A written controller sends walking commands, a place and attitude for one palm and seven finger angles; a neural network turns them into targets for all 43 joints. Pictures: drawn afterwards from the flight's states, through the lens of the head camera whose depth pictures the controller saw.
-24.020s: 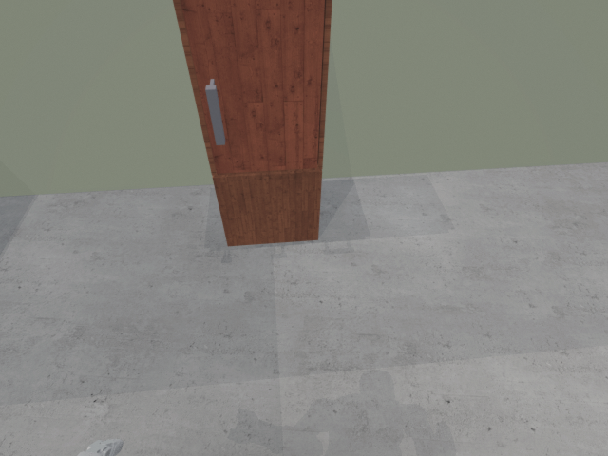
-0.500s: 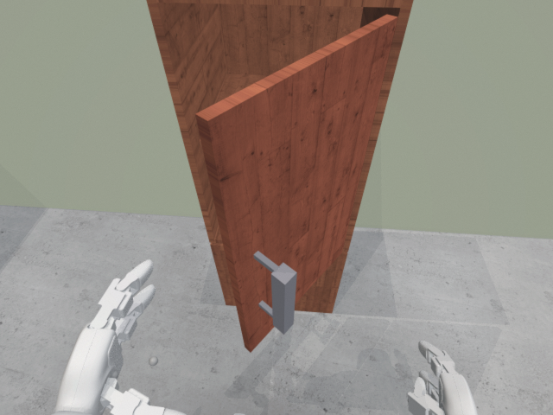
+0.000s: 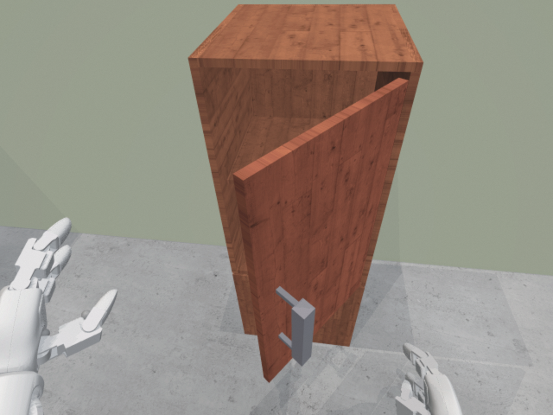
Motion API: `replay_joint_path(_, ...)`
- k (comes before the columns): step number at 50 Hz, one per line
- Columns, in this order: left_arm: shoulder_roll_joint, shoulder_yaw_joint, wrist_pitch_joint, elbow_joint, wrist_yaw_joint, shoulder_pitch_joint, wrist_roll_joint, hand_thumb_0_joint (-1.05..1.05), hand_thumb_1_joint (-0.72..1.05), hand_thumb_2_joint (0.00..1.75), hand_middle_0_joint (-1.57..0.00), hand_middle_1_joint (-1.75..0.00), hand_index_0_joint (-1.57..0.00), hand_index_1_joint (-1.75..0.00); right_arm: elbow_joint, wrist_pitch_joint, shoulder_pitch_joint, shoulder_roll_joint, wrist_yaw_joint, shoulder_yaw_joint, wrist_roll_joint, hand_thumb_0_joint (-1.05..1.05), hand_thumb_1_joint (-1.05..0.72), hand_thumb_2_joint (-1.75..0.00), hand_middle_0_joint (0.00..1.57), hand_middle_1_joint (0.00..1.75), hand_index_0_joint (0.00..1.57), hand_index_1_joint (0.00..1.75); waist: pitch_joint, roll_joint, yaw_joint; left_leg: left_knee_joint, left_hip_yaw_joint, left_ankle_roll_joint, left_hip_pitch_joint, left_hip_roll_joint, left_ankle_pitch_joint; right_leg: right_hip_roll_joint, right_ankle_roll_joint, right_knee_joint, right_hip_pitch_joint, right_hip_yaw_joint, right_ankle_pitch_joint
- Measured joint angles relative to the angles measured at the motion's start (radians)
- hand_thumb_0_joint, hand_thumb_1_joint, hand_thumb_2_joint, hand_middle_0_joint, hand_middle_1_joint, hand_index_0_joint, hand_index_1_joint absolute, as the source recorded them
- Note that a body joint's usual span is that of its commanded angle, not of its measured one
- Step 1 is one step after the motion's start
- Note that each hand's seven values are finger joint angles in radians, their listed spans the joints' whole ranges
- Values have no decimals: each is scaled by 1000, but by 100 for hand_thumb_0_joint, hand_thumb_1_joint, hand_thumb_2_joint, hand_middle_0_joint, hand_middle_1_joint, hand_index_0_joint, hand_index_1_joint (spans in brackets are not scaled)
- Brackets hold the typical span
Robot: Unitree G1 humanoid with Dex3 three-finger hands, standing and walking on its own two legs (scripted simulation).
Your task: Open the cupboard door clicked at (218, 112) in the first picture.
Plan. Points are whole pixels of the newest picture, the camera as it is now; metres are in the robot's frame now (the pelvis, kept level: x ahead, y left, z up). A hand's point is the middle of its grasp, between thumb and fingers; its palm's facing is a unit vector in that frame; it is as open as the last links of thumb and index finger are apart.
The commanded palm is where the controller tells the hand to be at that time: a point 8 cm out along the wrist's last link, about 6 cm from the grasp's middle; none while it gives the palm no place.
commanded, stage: draw the hand back to the body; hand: left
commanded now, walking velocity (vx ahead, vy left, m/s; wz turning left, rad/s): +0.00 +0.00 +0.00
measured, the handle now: (292, 326) +0.31 +0.02 -0.09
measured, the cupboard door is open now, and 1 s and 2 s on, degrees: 53 53 53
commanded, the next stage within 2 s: step back with the hand held close in 0.48 s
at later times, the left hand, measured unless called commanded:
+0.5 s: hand (77, 298) +0.19 +0.24 +0.17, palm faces +0.44 -0.81 -0.39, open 7.5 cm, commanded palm +0.13 +0.28 +0.18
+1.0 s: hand (63, 319) +0.16 +0.25 +0.16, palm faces +0.37 -0.78 -0.50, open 7.4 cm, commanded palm +0.10 +0.29 +0.19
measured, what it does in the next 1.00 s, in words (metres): stands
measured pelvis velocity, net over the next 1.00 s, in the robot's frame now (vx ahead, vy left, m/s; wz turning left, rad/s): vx -0.03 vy -0.01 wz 0.01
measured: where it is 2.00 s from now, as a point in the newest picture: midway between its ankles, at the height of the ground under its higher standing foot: outside the picture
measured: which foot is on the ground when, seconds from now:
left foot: down 0.00-1.00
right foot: down 0.00-1.00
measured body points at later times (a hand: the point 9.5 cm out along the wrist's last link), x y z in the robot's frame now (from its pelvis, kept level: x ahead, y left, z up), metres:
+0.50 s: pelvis +0.00 -0.02 +0.01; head -0.03 -0.04 +0.46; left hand +0.16 +0.28 +0.19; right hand +0.19 -0.24 -0.07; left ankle +0.00 +0.10 -0.73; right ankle -0.03 -0.12 -0.73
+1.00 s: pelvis -0.03 -0.01 +0.01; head -0.02 -0.02 +0.46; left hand +0.14 +0.28 +0.19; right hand +0.14 -0.26 -0.08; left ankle +0.00 +0.10 -0.73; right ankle -0.03 -0.12 -0.73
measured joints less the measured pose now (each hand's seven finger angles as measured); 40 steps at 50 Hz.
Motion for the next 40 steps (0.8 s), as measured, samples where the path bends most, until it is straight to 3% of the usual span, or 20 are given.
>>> replay_joint_path(9, 16, 114, -36, 10, 0, -73, -15, 1, 72, 82, -20, -31, -20, -30, 48, -12, -25, -10, 10, -19, -7, 1, -90, -90, 20, 30, 20, 30, 33, -2, 10, -86, 0, -6, 71, 5, 40, 4, -6, -80, 66, 2, 38)
replay_joint_path(15, -15, 89, -30, 32, -13, -66, -16, 1, 83, 87, -20, -31, -20, -30, 60, 0, -28, -17, 14, -35, -11, 1, -90, -90, 20, 30, 20, 30, 45, -3, 7, -122, 0, -10, 92, 9, 59, 8, -10, -109, 84, 3, 55)
replay_joint_path(31, -7, 87, -41, 39, -17, -64, -15, 1, 88, 90, -21, -31, -21, -30, 83, -13, -31, -10, 3, -45, -12, 1, -90, -90, 20, 30, 20, 30, 59, 2, 5, -151, -6, -28, 120, 26, 75, 25, -27, -136, 110, -2, 70)
replay_joint_path(35, 13, 125, -80, 68, -22, -87, -2, 1, 88, 90, -21, -31, -21, -30, 70, 23, -40, -13, 11, -47, -14, 1, -90, -90, 20, 30, 20, 30, 56, 10, -25, -122, -34, -31, 70, 33, 73, 36, -29, -157, 91, -31, 85)
replay_joint_path(40, 21, 138, -95, 34, -17, -27, 0, 1, 89, 90, -21, -31, -21, -30, 47, 74, -57, -24, 16, -65, -15, 1, -90, -90, 20, 30, 20, 30, 70, 1, -50, -131, -31, -30, 26, 30, 94, 31, -26, -153, 41, -28, 101)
